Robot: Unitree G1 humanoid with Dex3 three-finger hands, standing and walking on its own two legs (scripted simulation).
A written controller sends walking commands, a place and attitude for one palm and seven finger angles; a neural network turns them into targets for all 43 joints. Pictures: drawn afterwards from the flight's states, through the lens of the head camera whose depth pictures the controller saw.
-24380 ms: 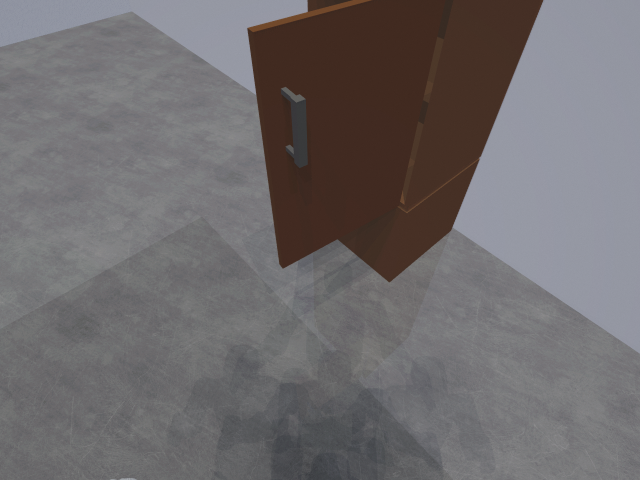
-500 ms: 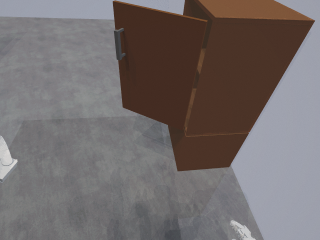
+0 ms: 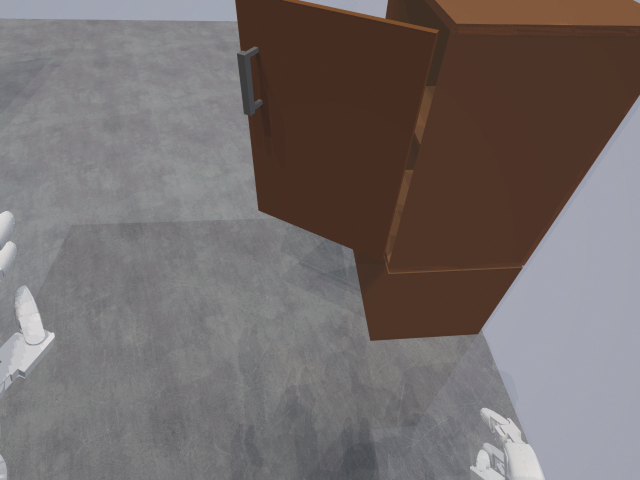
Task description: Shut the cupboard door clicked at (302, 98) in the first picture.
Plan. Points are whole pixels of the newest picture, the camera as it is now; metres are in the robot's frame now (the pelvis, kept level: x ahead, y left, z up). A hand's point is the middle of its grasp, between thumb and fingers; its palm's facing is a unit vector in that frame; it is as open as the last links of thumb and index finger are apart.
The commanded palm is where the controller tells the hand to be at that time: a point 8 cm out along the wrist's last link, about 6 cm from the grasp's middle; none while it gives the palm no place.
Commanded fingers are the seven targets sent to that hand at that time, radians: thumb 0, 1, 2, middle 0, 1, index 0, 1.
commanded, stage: stop stepping back and stand still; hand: left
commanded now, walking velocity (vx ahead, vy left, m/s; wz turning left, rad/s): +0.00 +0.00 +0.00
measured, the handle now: (251, 81) +0.87 +0.21 +0.08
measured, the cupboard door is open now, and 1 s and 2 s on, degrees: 57 57 57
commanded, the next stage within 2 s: let the arm hang, fingers relaxed in 0.86 s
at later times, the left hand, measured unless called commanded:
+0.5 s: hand (19, 343) +0.20 +0.29 +0.15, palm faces +0.43 -0.80 -0.43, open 7.4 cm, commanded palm +0.14 +0.32 +0.18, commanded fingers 0.00 0.90 0.90 -0.20 -0.30 -0.20 -0.30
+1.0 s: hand (15, 372) +0.18 +0.30 +0.12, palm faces +0.39 -0.81 -0.45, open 7.4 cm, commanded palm none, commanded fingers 0.00 0.90 0.90 -0.20 -0.30 -0.20 -0.30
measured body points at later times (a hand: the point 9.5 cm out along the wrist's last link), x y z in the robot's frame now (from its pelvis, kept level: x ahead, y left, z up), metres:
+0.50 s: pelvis +0.00 +0.02 +0.00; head +0.00 +0.03 +0.45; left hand +0.17 +0.33 +0.18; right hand +0.14 -0.21 -0.08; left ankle +0.01 +0.12 -0.74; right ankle -0.02 -0.09 -0.74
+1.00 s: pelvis -0.02 +0.03 +0.00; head -0.02 +0.03 +0.45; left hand +0.16 +0.34 +0.15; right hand +0.14 -0.20 -0.09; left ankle +0.01 +0.12 -0.74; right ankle -0.02 -0.09 -0.74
